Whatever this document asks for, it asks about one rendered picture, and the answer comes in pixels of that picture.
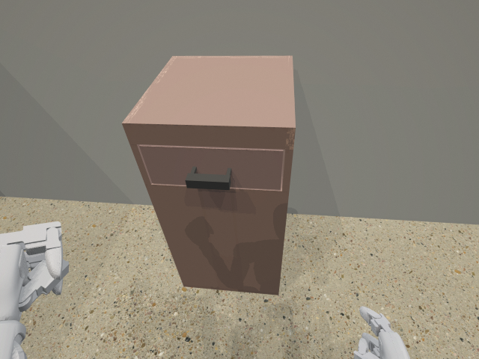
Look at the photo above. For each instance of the handle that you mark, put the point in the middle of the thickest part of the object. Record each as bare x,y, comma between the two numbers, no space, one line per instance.
208,181

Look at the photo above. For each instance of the drawer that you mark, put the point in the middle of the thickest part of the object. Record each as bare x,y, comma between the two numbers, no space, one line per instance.
250,167

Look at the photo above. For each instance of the robot right hand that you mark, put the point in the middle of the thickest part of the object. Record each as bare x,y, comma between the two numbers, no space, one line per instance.
389,344

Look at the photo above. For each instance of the left robot forearm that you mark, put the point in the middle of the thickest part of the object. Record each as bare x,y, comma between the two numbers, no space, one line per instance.
12,333

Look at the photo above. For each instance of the cabinet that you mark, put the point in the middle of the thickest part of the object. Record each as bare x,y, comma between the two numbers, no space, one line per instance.
220,239

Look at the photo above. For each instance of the robot left hand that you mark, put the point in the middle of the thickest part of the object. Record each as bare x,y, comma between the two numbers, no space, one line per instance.
44,256

